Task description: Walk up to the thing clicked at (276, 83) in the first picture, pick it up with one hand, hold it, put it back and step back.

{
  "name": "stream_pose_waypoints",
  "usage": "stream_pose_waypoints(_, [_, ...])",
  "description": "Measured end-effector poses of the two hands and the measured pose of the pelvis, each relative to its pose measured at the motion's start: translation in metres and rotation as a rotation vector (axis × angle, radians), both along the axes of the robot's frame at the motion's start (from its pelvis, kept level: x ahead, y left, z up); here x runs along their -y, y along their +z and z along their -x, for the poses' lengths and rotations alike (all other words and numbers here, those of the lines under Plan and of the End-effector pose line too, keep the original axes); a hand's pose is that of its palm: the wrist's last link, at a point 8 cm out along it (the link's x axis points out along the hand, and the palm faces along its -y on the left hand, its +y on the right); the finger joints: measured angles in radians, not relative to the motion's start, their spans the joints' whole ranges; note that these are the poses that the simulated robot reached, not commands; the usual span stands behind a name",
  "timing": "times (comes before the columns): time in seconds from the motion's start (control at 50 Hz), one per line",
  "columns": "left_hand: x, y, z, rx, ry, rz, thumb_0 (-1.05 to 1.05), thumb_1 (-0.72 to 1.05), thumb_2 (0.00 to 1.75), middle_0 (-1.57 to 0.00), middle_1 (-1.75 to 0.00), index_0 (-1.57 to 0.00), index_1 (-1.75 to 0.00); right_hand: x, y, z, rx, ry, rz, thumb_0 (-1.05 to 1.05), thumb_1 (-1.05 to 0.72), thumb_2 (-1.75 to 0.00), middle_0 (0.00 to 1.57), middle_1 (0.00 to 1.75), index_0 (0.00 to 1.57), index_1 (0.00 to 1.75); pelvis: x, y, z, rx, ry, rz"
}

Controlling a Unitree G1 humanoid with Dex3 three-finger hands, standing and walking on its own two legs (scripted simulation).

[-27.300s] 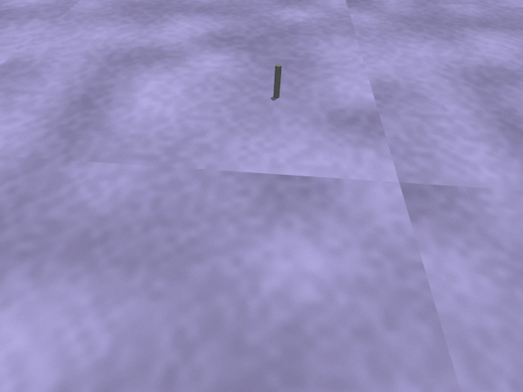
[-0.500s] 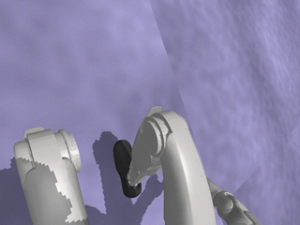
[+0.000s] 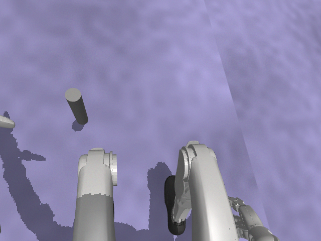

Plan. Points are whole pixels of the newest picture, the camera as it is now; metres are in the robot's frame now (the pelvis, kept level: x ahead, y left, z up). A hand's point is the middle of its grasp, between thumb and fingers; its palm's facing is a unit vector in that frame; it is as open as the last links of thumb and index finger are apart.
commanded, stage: home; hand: left
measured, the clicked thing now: (78, 109) +0.47 +0.22 -0.26
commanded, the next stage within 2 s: none
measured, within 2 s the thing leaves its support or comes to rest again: neither
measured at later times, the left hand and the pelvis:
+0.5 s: hand out of the picture +0.31 +0.26 +0.12, palm faces +0.21 -0.88 -0.42, open 17.6 cm; pelvis +0.05 -0.02 +0.22, yaw +5 degrees
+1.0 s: hand out of the picture +0.25 +0.19 +0.28, palm faces +0.21 -0.93 -0.29, open 17.7 cm; pelvis +0.10 -0.01 +0.34, yaw +6 degrees
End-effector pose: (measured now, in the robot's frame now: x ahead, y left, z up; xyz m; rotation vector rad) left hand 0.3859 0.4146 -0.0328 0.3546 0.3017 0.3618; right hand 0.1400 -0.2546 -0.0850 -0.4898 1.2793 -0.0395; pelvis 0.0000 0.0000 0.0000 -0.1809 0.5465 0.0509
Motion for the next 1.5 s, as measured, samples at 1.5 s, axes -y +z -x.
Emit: stream_pose_waypoints(1.5, [0.192,0.346,0.164,-0.403,0.067,0.232,-0.01,-0.59,0.01,-0.05,-0.04,-0.05,-0.04,-0.017,0.365,-0.131,0.643,-0.063,-0.143,0.02,-0.90,-0.90,0.20,0.30,0.20,0.30,0.019,0.343,-0.099,0.406,0.061,-0.163])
